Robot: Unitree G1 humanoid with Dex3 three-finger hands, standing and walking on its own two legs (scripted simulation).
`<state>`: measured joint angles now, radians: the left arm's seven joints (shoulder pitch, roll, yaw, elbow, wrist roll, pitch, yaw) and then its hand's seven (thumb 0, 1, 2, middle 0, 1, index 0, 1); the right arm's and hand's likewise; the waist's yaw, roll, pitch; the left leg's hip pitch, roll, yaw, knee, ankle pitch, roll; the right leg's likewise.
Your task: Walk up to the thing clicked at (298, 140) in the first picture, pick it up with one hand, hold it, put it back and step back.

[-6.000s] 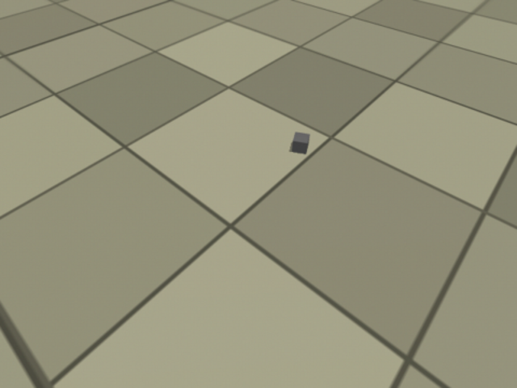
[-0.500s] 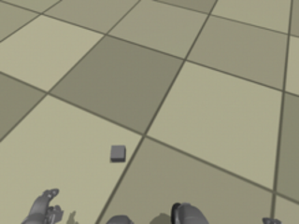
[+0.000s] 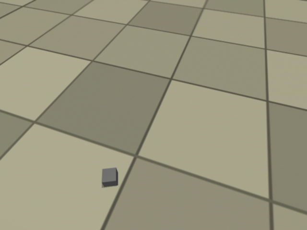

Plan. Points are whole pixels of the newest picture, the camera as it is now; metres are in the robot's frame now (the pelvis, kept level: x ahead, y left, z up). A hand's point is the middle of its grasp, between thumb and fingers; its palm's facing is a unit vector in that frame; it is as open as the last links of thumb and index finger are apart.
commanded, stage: walk up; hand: left
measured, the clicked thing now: (110, 177) +0.53 +0.28 -0.72
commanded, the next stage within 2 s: none
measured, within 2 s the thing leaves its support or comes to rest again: neither
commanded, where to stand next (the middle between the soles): +0.12 +0.02 m, yaw +1 degrees
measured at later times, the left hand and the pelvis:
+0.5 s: hand out of the picture +0.11 +0.28 -0.15, palm faces +0.02 -0.91 -0.41, open 7.4 cm; pelvis +0.00 +0.01 -0.01, yaw +1 degrees
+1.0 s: hand out of the picture +0.09 +0.27 -0.13, palm faces +0.02 -0.94 -0.33, open 7.4 cm; pelvis +0.00 +0.01 +0.02, yaw +1 degrees
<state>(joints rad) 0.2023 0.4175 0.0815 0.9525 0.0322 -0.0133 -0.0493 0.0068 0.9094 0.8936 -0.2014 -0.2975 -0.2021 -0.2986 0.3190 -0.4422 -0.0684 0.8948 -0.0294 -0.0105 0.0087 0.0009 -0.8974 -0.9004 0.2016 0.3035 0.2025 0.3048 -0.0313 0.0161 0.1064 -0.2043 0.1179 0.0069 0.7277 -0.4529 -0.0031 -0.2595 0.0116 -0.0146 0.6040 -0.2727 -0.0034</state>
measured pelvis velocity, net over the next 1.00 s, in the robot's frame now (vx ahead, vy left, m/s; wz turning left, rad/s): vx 0.00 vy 0.01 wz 0.02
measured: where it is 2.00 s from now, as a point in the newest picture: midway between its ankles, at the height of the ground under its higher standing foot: outside the picture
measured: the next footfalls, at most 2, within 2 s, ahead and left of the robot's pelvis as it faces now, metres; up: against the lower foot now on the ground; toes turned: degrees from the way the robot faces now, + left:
left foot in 0.34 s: +0.09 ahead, +0.13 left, +0.00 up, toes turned -1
left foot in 1.50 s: +0.18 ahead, +0.14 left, +0.00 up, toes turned +4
